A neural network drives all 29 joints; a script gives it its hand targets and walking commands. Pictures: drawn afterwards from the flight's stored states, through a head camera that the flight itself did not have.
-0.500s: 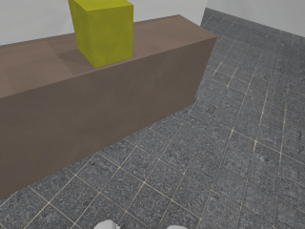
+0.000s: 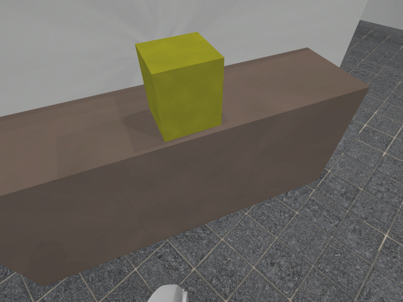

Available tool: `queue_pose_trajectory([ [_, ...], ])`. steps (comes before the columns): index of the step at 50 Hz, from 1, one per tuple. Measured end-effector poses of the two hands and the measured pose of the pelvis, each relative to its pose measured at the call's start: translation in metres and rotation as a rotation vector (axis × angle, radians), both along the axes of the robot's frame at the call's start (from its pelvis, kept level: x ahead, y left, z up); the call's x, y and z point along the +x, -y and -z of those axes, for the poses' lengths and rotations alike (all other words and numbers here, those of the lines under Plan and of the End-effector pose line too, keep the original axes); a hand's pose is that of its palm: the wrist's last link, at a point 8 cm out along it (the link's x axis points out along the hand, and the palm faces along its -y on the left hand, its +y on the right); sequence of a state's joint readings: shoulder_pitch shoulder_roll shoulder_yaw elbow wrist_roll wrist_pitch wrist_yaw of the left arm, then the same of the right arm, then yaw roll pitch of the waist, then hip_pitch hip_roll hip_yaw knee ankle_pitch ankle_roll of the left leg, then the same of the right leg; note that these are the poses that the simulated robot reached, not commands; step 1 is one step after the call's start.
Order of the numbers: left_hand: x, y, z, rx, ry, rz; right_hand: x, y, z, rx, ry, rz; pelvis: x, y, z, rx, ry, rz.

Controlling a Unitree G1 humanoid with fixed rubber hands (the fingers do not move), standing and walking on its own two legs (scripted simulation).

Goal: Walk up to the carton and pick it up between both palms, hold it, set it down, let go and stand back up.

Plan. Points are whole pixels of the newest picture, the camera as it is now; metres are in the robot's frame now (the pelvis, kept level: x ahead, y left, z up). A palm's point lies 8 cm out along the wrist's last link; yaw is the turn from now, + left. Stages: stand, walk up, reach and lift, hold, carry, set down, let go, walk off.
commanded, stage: walk up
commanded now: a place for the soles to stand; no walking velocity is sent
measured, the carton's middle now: (181, 87) +0.76 +0.10 +0.02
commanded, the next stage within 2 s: none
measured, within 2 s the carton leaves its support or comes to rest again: neither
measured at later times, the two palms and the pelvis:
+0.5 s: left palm (86, 257) +0.25 +0.30 -0.13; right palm (288, 263) +0.25 -0.18 -0.13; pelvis +0.20 +0.05 -0.01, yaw +5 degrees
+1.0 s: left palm (115, 222) +0.35 +0.26 -0.13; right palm (286, 218) +0.37 -0.20 -0.13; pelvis +0.29 +0.02 +0.00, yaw +8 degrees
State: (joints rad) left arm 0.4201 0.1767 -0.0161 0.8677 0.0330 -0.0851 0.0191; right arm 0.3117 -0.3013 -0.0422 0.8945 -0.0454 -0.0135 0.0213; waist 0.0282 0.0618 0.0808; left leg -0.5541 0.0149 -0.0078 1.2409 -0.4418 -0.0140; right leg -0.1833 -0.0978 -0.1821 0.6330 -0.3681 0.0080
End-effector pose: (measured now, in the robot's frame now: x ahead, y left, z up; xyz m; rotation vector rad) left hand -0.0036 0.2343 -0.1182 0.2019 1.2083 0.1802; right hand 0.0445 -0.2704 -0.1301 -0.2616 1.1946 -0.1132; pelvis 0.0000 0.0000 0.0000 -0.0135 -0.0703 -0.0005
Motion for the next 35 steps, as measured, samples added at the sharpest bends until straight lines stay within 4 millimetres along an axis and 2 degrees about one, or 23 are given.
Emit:
queue_pose_trajectory([
  [3,-0.012,-0.002,-0.001,-0.019,-0.095,-0.04,0.064,-0.006,-0.017,-0.013,0.063,-0.061,0.026,-0.004,-0.007,0.001,-0.01,-0.018],
  [7,-0.009,-0.009,0.009,-0.053,-0.192,-0.077,0.139,-0.033,-0.024,-0.001,0.124,-0.137,0.063,-0.015,-0.002,-0.016,-0.019,-0.063],
  [10,0.011,-0.021,0.029,-0.073,-0.225,-0.092,0.188,-0.061,-0.015,0.007,0.154,-0.182,0.097,-0.029,0.013,-0.03,-0.023,-0.089],
  [13,0.044,-0.037,0.049,-0.082,-0.231,-0.085,0.218,-0.089,-0.001,0.02,0.167,-0.185,0.124,-0.041,0.026,0.012,-0.015,-0.121],
  [16,0.092,-0.05,0.052,-0.084,-0.187,-0.067,0.228,-0.106,0.005,0.053,0.161,-0.111,0.143,-0.047,0.028,0.008,0.001,-0.118],
  [19,0.151,-0.061,0.043,-0.065,-0.098,-0.027,0.223,-0.112,0.002,0.063,0.125,-0.06,0.162,-0.048,0.019,0.014,0.01,-0.113],
  [23,0.226,-0.068,0.02,-0.029,0.033,0.031,0.212,-0.097,-0.003,0.042,0.07,-0.009,0.188,-0.049,0.009,0.021,0.007,-0.096],
  [26,0.272,-0.067,0.007,-0.009,0.092,0.058,0.205,-0.082,-0.002,0.029,0.018,0.027,0.211,-0.045,0.005,0.026,0.0,-0.088],
  [29,0.309,-0.058,0.002,0.002,0.137,0.066,0.205,-0.069,0.004,0.027,-0.04,0.043,0.233,-0.038,0.006,0.035,-0.004,-0.086],
  [31,0.328,-0.049,0.005,0.007,0.165,0.059,0.212,-0.061,0.014,0.036,-0.073,0.033,0.247,-0.031,0.013,0.037,-0.006,-0.089],
  [35,0.345,-0.024,0.009,-0.019,0.161,0.027,0.24,-0.054,0.027,0.054,-0.098,0.004,0.262,-0.024,0.017,-0.001,-0.007,-0.104],
])
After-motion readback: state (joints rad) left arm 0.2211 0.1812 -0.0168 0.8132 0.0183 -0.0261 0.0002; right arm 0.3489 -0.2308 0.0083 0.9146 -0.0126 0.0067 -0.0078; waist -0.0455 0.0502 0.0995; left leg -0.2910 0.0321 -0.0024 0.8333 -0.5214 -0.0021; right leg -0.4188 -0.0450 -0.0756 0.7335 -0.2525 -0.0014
